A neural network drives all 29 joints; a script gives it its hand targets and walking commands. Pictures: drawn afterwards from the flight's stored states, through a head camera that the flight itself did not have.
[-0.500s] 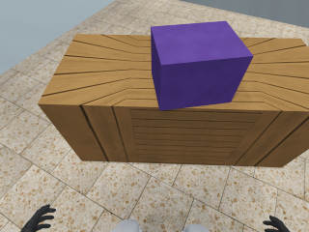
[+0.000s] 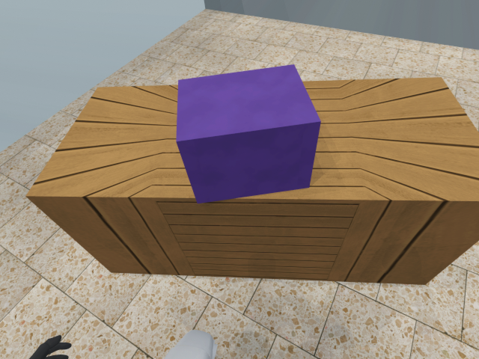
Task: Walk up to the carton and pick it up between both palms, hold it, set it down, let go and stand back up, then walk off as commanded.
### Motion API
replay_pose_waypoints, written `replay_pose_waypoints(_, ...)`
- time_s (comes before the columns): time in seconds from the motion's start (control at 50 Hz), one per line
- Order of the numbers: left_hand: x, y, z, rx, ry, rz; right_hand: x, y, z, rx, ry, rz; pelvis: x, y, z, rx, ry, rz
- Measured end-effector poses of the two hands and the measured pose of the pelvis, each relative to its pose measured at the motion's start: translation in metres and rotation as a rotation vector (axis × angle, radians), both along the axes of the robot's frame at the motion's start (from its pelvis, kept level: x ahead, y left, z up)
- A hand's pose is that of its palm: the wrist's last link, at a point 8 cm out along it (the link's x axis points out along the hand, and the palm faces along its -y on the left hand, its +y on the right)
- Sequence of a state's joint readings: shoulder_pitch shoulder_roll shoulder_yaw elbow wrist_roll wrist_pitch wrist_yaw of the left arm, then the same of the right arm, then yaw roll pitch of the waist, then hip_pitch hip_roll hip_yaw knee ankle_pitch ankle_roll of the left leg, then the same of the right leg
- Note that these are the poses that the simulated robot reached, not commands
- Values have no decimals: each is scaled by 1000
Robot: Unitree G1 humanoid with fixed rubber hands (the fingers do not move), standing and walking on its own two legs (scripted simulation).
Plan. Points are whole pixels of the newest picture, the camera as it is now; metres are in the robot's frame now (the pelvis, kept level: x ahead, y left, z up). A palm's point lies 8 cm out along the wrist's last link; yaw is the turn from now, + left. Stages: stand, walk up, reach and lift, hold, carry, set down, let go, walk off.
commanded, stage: walk up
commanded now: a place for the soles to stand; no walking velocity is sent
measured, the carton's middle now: (245, 134) +0.65 +0.03 -0.06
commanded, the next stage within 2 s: none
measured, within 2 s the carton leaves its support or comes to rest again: neither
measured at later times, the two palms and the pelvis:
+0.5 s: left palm out of the picture +0.07 +0.17 -0.08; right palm out of the picture +0.25 -0.46 -0.13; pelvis +0.07 -0.15 -0.03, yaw +1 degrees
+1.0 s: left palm (149, 306) +0.21 +0.20 -0.08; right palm (467, 271) +0.31 -0.44 -0.15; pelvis +0.17 -0.13 -0.04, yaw +0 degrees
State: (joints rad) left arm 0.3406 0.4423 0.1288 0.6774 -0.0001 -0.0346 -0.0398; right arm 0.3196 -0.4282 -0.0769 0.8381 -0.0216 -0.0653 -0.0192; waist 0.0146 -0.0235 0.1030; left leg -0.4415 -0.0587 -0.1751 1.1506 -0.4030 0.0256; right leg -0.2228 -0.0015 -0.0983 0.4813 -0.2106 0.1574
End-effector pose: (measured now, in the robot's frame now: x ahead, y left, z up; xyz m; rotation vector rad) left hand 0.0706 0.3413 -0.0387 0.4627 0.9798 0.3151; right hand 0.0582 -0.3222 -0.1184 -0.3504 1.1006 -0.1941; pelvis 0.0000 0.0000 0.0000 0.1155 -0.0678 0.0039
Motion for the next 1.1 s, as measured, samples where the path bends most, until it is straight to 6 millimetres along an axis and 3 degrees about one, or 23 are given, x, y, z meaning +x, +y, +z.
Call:
replay_pose_waypoints(0.06,17,-19,13,14,8,2,-23,-32,15,-23,70,-11,7,-25,11,31,27,-4)
replay_pose_waypoints(0.12,46,-41,6,32,20,-38,-70,-77,12,-95,143,-70,10,-45,-1,14,19,-24)
replay_pose_waypoints(0.16,70,-50,-6,74,-16,-77,-103,-107,-13,-157,194,-119,14,-55,-31,-28,3,12)
replay_pose_waypoints(0.2,82,-66,-21,101,-52,-99,-113,-125,-48,-149,234,-168,18,-73,-58,-5,-6,25)
replay_pose_waypoints(0.24,78,-86,-40,107,-41,-97,-86,-139,-83,-117,179,-196,21,-94,-79,8,6,6)
replay_pose_waypoints(0.28,58,-106,-68,100,-1,-66,-35,-147,-113,-82,83,-165,21,-115,-100,2,2,-19)
replay_pose_waypoints(0.32,33,-130,-88,54,45,-13,18,-145,-121,-36,-6,-93,24,-128,-104,-37,-35,10)
replay_pose_waypoints(0.36,14,-152,-91,7,63,44,62,-139,-108,2,-68,-32,34,-136,-93,-44,-56,21)
replay_pose_waypoints(0.4,1,-165,-79,-14,90,88,104,-137,-80,25,-129,6,47,-140,-71,-45,-52,13)
replay_pose_waypoints(0.46,-5,-169,-51,4,137,117,162,-136,-34,39,-208,59,61,-145,-40,-50,-9,11)
replay_pose_waypoints(0.52,1,-167,-31,24,184,113,213,-134,-2,47,-266,99,75,-147,-20,-54,48,11)
replay_pose_waypoints(0.58,10,-163,-26,38,224,115,261,-127,14,58,-320,129,92,-146,-16,-64,83,13)
replay_pose_waypoints(0.66,33,-151,-33,55,239,125,310,-112,16,75,-374,148,122,-136,-24,-93,83,6)
replay_pose_waypoints(0.7,53,-144,-41,62,223,126,321,-105,9,78,-364,146,138,-130,-31,-97,69,5)
replay_pose_waypoints(0.74,77,-141,-45,56,183,118,319,-98,1,84,-316,149,148,-126,-31,-78,46,16)
replay_pose_waypoints(0.82,118,-135,-34,69,104,80,289,-99,-7,90,-231,96,165,-122,-24,-93,6,-4)
replay_pose_waypoints(0.88,138,-136,-32,70,79,47,268,-106,-9,87,-193,56,174,-123,-23,-97,-15,-14)
replay_pose_waypoints(0.98,142,-144,-42,82,96,37,255,-117,-26,101,-147,41,174,-133,-35,-80,-5,-13)
replay_pose_waypoints(1.1,119,-136,-33,114,121,77,260,-106,-30,123,-148,55,162,-129,-33,-84,-20,3)
